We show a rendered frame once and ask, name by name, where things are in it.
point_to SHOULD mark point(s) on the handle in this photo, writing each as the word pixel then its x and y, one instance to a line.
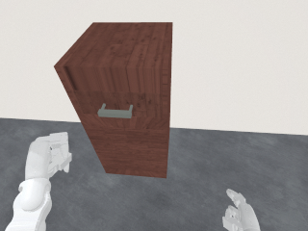
pixel 115 113

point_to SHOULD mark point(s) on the robot left forearm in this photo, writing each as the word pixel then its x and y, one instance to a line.
pixel 31 206

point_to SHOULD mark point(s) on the robot right hand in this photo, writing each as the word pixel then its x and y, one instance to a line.
pixel 243 217

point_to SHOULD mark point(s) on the drawer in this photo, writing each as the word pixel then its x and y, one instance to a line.
pixel 145 104

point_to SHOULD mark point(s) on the cabinet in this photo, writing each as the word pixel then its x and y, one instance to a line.
pixel 123 57

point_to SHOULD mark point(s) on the robot left hand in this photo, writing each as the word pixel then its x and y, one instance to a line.
pixel 40 155

